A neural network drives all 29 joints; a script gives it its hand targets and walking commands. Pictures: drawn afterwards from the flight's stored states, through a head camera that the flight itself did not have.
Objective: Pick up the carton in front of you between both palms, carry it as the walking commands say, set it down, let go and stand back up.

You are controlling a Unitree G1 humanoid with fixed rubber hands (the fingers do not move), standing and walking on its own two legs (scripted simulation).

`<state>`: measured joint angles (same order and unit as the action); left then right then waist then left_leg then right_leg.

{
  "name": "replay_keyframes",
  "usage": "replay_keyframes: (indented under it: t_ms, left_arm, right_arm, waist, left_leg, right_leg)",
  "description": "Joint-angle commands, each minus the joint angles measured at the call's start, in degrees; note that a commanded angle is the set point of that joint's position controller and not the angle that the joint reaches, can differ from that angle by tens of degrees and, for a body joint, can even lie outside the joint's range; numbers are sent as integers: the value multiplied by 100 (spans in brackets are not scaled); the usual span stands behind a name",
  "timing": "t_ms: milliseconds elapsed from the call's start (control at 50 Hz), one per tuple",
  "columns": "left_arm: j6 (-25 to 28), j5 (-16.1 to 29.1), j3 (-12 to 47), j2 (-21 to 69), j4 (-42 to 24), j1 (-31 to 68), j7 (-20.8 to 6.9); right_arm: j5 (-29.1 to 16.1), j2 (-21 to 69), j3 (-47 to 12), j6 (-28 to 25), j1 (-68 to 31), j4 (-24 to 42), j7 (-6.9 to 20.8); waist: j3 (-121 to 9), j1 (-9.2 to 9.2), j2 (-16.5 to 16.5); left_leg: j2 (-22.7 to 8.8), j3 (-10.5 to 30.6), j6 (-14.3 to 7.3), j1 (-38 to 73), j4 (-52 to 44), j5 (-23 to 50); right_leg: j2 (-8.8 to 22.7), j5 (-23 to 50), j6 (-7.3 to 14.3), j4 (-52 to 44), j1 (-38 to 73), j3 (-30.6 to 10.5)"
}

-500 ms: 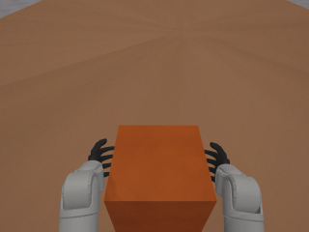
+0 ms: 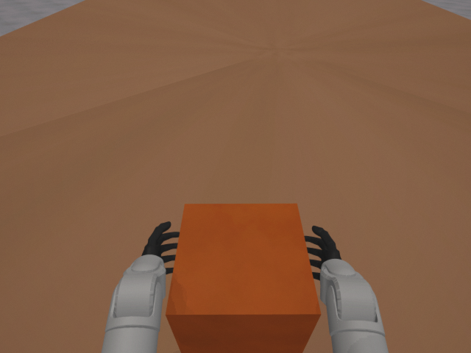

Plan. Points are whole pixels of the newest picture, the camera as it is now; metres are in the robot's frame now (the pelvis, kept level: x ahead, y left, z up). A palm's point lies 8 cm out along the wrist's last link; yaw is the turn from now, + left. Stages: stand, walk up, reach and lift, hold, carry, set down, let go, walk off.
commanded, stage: carry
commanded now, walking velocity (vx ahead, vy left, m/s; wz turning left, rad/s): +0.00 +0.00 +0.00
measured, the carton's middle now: (241, 287) +0.29 +0.00 -0.04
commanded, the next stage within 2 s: hold in 1.02 s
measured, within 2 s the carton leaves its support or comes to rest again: neither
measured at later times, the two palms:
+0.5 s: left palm (155, 275) +0.26 +0.14 +0.05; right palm (338, 282) +0.25 -0.16 +0.04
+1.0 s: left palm (161, 279) +0.25 +0.13 +0.05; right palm (345, 286) +0.25 -0.17 +0.04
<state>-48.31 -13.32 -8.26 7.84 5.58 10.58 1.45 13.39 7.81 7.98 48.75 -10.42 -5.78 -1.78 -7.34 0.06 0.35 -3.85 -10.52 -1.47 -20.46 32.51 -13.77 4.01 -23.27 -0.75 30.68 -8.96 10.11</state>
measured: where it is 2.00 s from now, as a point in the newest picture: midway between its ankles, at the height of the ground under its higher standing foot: outside the picture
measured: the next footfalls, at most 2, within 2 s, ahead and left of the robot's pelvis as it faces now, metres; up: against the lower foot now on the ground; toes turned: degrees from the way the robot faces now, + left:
none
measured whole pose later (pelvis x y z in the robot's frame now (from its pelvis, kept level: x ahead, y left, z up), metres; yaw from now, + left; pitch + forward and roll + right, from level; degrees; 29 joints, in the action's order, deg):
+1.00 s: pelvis -0.04 -0.02 +0.00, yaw -1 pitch +2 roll +0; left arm -41.7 -14.7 -11.2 8.5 11.4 14.1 1.1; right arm 14.5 8.4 10.9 42.0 -13.7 -11.6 -1.6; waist -5.7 0.0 0.1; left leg -5.4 -10.1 -0.6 -22.4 29.3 -8.1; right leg 2.4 -20.2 1.3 31.6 -12.9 10.3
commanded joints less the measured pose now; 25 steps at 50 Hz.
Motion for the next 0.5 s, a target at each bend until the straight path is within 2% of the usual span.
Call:
replay_keyframes:
  t_ms: [0,80,160,260,340,480]
  left_arm:
    - [598,1260,2727,4813,180,2719,-1262]
    - [1065,1017,2384,5077,776,3048,-1337]
    - [1244,1007,2412,5327,931,3162,-1392]
    - [1020,1254,2807,5402,563,2940,-1382]
    - [850,1240,2784,5240,475,2795,-1355]
    - [862,1311,2866,5270,347,2930,-1350]
  right_arm:
    - [-1308,4806,-2720,-659,-2867,-29,1281]
    - [-1098,5041,-2401,-1133,-3224,-605,1363]
    - [-1087,5273,-2426,-1323,-3375,-757,1420]
    - [-1330,5354,-2804,-1099,-3156,-371,1403]
    - [-1317,5198,-2772,-924,-2979,-298,1378]
    - [-1392,5226,-2861,-939,-3134,-175,1383]
  waist:
    - [-1019,-2,-53]
    - [-1033,0,-57]
    - [-1165,-4,-52]
    - [-1295,-5,-53]
    - [-1263,-10,-62]
    - [-1168,-9,-60]
  left_leg:
    - [-606,647,-45,931,-402,1778]
    - [-602,666,-29,917,-511,1472]
    - [-605,673,-27,963,-542,1394]
    - [-619,659,-30,998,-534,1527]
    - [-618,644,-17,947,-535,1552]
    - [-611,653,17,877,-589,1337]
  right_leg:
    - [548,1499,77,-568,-274,-440]
    - [542,1195,126,-645,-345,-489]
    - [540,1114,156,-640,-362,-510]
    - [531,1188,147,-593,-383,-507]
    - [514,1207,140,-580,-435,-523]
    - [519,1075,175,-642,-514,-579]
